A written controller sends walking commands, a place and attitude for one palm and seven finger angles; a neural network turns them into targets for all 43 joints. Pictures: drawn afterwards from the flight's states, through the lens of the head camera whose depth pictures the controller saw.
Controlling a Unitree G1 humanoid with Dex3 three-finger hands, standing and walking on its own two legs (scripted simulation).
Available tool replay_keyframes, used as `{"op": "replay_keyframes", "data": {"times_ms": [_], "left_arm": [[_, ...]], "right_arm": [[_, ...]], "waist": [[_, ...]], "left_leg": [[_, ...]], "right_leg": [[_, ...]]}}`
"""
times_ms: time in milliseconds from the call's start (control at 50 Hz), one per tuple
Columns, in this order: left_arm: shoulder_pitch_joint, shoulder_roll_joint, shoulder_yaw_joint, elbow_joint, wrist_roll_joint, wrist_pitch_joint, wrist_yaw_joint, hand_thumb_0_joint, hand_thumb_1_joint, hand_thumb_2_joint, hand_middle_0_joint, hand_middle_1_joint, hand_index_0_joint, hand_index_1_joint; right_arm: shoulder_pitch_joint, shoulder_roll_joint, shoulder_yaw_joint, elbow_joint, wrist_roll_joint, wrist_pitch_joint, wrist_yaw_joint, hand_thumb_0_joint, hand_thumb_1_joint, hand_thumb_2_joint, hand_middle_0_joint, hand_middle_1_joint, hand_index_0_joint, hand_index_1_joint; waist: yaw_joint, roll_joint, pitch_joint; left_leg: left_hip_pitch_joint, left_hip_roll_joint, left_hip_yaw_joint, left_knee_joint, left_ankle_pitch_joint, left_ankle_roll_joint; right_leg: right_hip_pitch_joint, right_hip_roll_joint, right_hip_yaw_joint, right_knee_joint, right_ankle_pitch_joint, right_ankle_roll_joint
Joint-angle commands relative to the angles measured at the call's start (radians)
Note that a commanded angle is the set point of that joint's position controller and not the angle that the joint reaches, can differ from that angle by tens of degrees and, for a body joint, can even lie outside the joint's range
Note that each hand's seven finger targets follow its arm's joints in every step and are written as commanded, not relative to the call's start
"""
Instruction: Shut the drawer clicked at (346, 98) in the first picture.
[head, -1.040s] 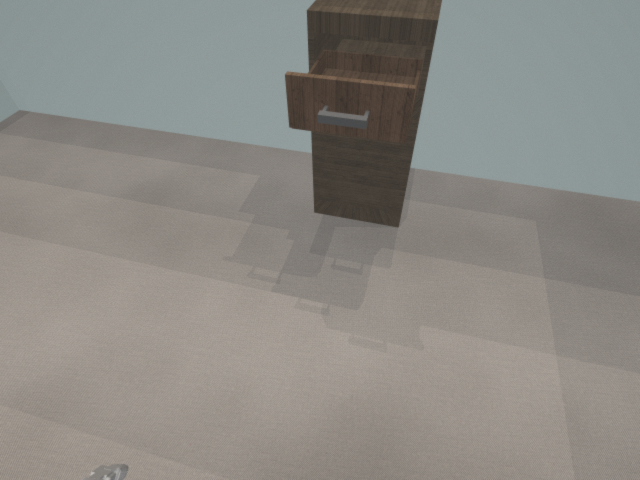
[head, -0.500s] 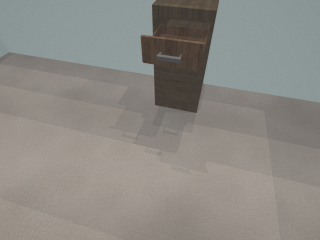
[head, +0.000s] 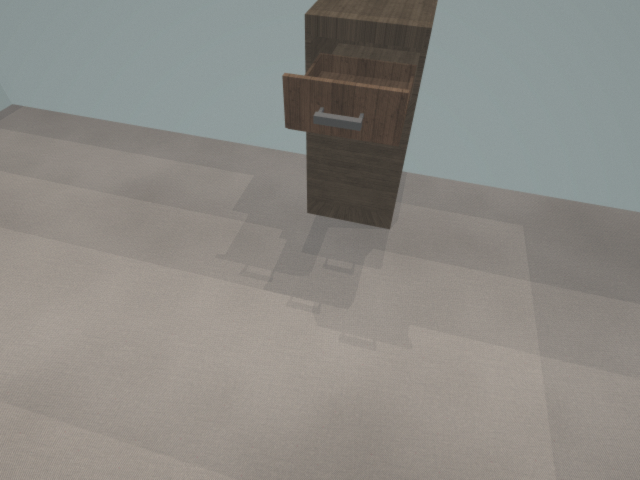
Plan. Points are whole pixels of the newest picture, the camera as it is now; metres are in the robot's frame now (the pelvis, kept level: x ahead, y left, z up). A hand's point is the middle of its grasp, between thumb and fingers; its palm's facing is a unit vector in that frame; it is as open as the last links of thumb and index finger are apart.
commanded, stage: look at it before walking up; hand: left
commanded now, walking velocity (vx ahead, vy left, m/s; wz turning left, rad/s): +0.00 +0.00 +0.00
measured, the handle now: (339, 117) +1.02 +0.01 -0.07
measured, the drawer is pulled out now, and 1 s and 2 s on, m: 0.30 0.30 0.30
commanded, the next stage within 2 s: walk to a spot facing it in 0.40 s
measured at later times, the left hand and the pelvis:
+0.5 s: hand out of the picture +0.06 +0.25 -0.16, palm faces -0.02 -0.95 -0.32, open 7.4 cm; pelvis +0.01 +0.01 +0.00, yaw +0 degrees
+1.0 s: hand out of the picture +0.16 +0.17 -0.19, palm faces -0.12 -0.97 -0.19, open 7.3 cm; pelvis +0.11 -0.01 -0.02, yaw -9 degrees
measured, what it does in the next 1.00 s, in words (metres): walks ahead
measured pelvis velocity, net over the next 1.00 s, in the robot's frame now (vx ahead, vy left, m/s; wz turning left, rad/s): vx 0.11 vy -0.01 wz -0.16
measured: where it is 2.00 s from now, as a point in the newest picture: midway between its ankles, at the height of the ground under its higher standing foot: (349, 424)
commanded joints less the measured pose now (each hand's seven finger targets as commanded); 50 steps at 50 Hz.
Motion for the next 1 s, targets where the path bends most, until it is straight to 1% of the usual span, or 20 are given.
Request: {"op": "replay_keyframes", "data": {"times_ms": [0, 340, 480, 500, 520, 580, 620, 660, 700, 720, 740, 760, 780, 800, 840, 860, 920, 940, 960, 980], "left_arm": [[-0.026, 0.204, 0.037, -0.057, -0.004, -0.022, 0.011, 0.000, 0.900, 0.900, -0.200, -0.300, -0.200, -0.300], [-0.014, 0.203, 0.034, -0.049, -0.004, -0.023, 0.012, 0.000, 0.900, 0.900, -0.200, -0.300, -0.200, -0.300], [-0.007, 0.202, 0.032, -0.046, -0.003, -0.023, 0.012, 0.000, 0.900, 0.900, -0.200, -0.300, -0.200, -0.300], [0.032, 0.123, 0.017, -0.025, -0.005, -0.014, 0.014, 0.000, 0.900, 0.900, -0.200, -0.300, -0.200, -0.300], [0.066, 0.093, 0.013, -0.015, -0.003, -0.003, 0.013, 0.000, 0.900, 0.900, -0.200, -0.300, -0.200, -0.300], [0.113, 0.106, 0.029, -0.022, 0.005, 0.011, 0.000, 0.000, 0.900, 0.900, -0.200, -0.300, -0.200, -0.300], [0.146, 0.102, 0.040, -0.029, 0.005, 0.008, -0.006, 0.000, 0.900, 0.900, -0.200, -0.300, -0.200, -0.300], [0.160, 0.091, 0.050, -0.041, 0.004, 0.001, -0.007, 0.000, 0.900, 0.900, -0.200, -0.300, -0.200, -0.300], [0.159, 0.062, 0.054, -0.054, 0.003, -0.007, -0.008, 0.000, 0.900, 0.900, -0.200, -0.300, -0.200, -0.300], [0.144, 0.037, 0.054, -0.064, 0.005, -0.010, -0.010, 0.000, 0.900, 0.900, -0.200, -0.300, -0.200, -0.300], [0.108, 0.006, 0.052, -0.085, 0.008, -0.016, -0.014, 0.000, 0.900, 0.900, -0.200, -0.300, -0.200, -0.300], [0.027, -0.022, 0.047, -0.126, 0.009, -0.026, -0.012, 0.000, 0.900, 0.900, -0.200, -0.300, -0.200, -0.300], [-0.015, -0.016, 0.051, -0.144, 0.012, -0.032, -0.010, 0.000, 0.900, 0.900, -0.200, -0.300, -0.200, -0.300], [-0.016, -0.025, 0.057, -0.144, 0.011, -0.036, -0.015, 0.000, 0.900, 0.900, -0.200, -0.300, -0.200, -0.300], [0.005, -0.055, 0.058, -0.138, 0.005, -0.033, -0.027, 0.000, 0.900, 0.900, -0.200, -0.300, -0.200, -0.300], [0.011, -0.076, 0.057, -0.139, 0.004, -0.029, -0.032, 0.000, 0.900, 0.900, -0.200, -0.300, -0.200, -0.300], [0.102, -0.107, 0.062, -0.104, 0.005, -0.027, -0.041, 0.000, 0.900, 0.900, -0.200, -0.300, -0.200, -0.300], [0.196, -0.086, 0.070, -0.076, 0.005, -0.031, -0.037, 0.000, 0.900, 0.900, -0.200, -0.300, -0.200, -0.300], [0.331, -0.059, 0.080, -0.031, 0.012, -0.038, -0.030, 0.000, 0.900, 0.900, -0.200, -0.300, -0.200, -0.300], [0.477, 0.022, 0.103, 0.008, 0.017, -0.051, -0.015, 0.000, 0.900, 0.900, -0.200, -0.300, -0.200, -0.300]], "right_arm": [[-0.037, -0.195, -0.038, -0.054, 0.004, -0.022, -0.011, 0.000, -0.900, -0.900, 0.200, 0.300, 0.200, 0.300], [-0.047, -0.193, -0.038, -0.050, 0.007, -0.021, -0.012, 0.000, -0.900, -0.900, 0.200, 0.300, 0.200, 0.300], [-0.050, -0.193, -0.038, -0.044, 0.007, -0.018, -0.010, 0.000, -0.900, -0.900, 0.200, 0.300, 0.200, 0.300], [-0.017, -0.115, -0.020, -0.028, 0.002, -0.012, -0.008, 0.000, -0.900, -0.900, 0.200, 0.300, 0.200, 0.300], [0.018, -0.080, -0.013, -0.017, -0.001, -0.005, -0.005, 0.000, -0.900, -0.900, 0.200, 0.300, 0.200, 0.300], [0.056, -0.073, -0.024, -0.023, -0.010, 0.000, 0.001, 0.000, -0.900, -0.900, 0.200, 0.300, 0.200, 0.300], [0.073, -0.063, -0.031, -0.039, -0.010, -0.007, 0.002, 0.000, -0.900, -0.900, 0.200, 0.300, 0.200, 0.300], [0.117, -0.049, -0.037, -0.044, -0.008, -0.018, 0.000, 0.000, -0.900, -0.900, 0.200, 0.300, 0.200, 0.300], [0.165, -0.044, -0.043, -0.040, -0.006, -0.032, -0.003, 0.000, -0.900, -0.900, 0.200, 0.300, 0.200, 0.300], [0.205, -0.058, -0.050, -0.030, -0.007, -0.036, -0.006, 0.000, -0.900, -0.900, 0.200, 0.300, 0.200, 0.300], [0.286, -0.092, -0.064, -0.012, -0.009, -0.042, -0.009, 0.000, -0.900, -0.900, 0.200, 0.300, 0.200, 0.300], [0.368, -0.102, -0.074, 0.006, -0.011, -0.051, -0.018, 0.000, -0.900, -0.900, 0.200, 0.300, 0.200, 0.300], [0.400, -0.074, -0.068, 0.015, -0.009, -0.059, -0.024, 0.000, -0.900, -0.900, 0.200, 0.300, 0.200, 0.300], [0.384, -0.040, -0.062, 0.012, -0.009, -0.067, -0.027, 0.000, -0.900, -0.900, 0.200, 0.300, 0.200, 0.300], [0.332, -0.029, -0.064, 0.001, -0.012, -0.075, -0.029, 0.000, -0.900, -0.900, 0.200, 0.300, 0.200, 0.300], [0.311, -0.030, -0.066, -0.003, -0.014, -0.077, -0.028, 0.000, -0.900, -0.900, 0.200, 0.300, 0.200, 0.300], [0.276, -0.021, -0.066, 0.010, -0.012, -0.074, -0.025, 0.000, -0.900, -0.900, 0.200, 0.300, 0.200, 0.300], [0.266, -0.024, -0.068, 0.012, -0.007, -0.071, -0.024, 0.000, -0.900, -0.900, 0.200, 0.300, 0.200, 0.300], [0.263, -0.016, -0.067, 0.014, 0.000, -0.073, -0.020, 0.000, -0.900, -0.900, 0.200, 0.300, 0.200, 0.300], [0.253, 0.030, -0.059, -0.005, 0.011, -0.076, -0.008, 0.000, -0.900, -0.900, 0.200, 0.300, 0.200, 0.300]], "waist": [[0.000, 0.001, -0.032], [-0.002, 0.004, -0.049], [-0.002, -0.006, -0.030], [-0.002, -0.009, -0.049], [0.003, -0.014, -0.038], [0.012, -0.053, 0.075], [0.013, -0.071, 0.116], [0.000, -0.072, 0.111], [-0.019, -0.010, 0.116], [-0.037, 0.066, 0.118], [-0.071, 0.194, 0.113], [-0.104, 0.259, 0.160], [-0.109, 0.207, 0.190], [-0.088, 0.133, 0.183], [-0.050, 0.106, 0.138], [-0.035, 0.122, 0.134], [0.018, 0.142, 0.108], [0.065, 0.072, 0.060], [0.121, 0.003, 0.004], [0.179, -0.151, -0.069]], "left_leg": [[-0.004, 0.082, -0.073, -0.057, 0.095, 0.054], [0.028, 0.087, -0.069, -0.063, 0.133, 0.055], [0.026, 0.084, -0.064, -0.067, 0.105, 0.054], [0.031, 0.080, -0.045, -0.052, 0.053, 0.043], [0.014, 0.066, -0.028, -0.033, -0.058, 0.041], [-0.113, 0.034, -0.002, 0.017, -0.313, 0.049], [-0.148, 0.022, 0.016, 0.078, -0.316, 0.054], [-0.134, 0.027, 0.021, 0.107, -0.295, 0.063], [-0.064, 0.062, -0.020, 0.071, -0.284, 0.083], [-0.001, 0.118, -0.093, 0.010, -0.308, 0.111], [0.098, 0.228, -0.240, -0.100, -0.324, 0.169], [0.199, 0.341, -0.374, -0.184, -0.199, 0.240], [0.227, 0.387, -0.370, -0.186, -0.027, 0.277], [0.232, 0.380, -0.308, -0.164, 0.112, 0.279], [0.202, 0.341, -0.169, -0.146, 0.196, 0.246], [0.146, 0.319, -0.100, -0.150, 0.169, 0.223], [-0.001, 0.242, 0.050, -0.084, 0.168, 0.169], [-0.041, 0.217, 0.082, 0.022, 0.226, 0.148], [-0.106, 0.160, 0.148, 0.207, 0.253, 0.119], [-0.273, 0.092, 0.207, 0.502, 0.057, 0.083]], "right_leg": [[-0.009, -0.138, 0.128, -0.095, 0.068, -0.010], [0.010, -0.139, 0.124, -0.087, 0.150, -0.008], [-0.005, -0.141, 0.131, -0.105, 0.113, -0.006], [-0.002, -0.139, 0.132, -0.106, 0.040, 0.002], [-0.008, -0.133, 0.140, -0.103, -0.099, 0.000], [-0.077, -0.132, 0.209, -0.126, -0.401, -0.037], [-0.105, -0.143, 0.252, -0.124, -0.433, -0.069], [-0.115, -0.144, 0.258, -0.085, -0.395, -0.092], [-0.187, -0.105, 0.218, 0.012, -0.313, -0.089], [-0.265, -0.057, 0.159, 0.115, -0.286, -0.072], [-0.375, 0.010, 0.042, 0.311, -0.234, -0.045], [-0.555, 0.007, -0.020, 0.482, -0.298, -0.023], [-0.632, -0.059, 0.019, 0.596, -0.305, -0.021], [-0.641, -0.100, 0.031, 0.625, -0.275, -0.018], [-0.554, -0.130, 0.006, 0.548, -0.246, -0.016], [-0.479, -0.133, -0.020, 0.477, -0.220, -0.016], [-0.183, -0.071, -0.128, 0.272, -0.069, -0.026], [-0.034, -0.034, -0.154, 0.205, -0.013, -0.039], [0.138, -0.020, -0.146, 0.166, 0.001, -0.054], [0.296, -0.201, 0.108, 0.055, -0.184, -0.118]]}}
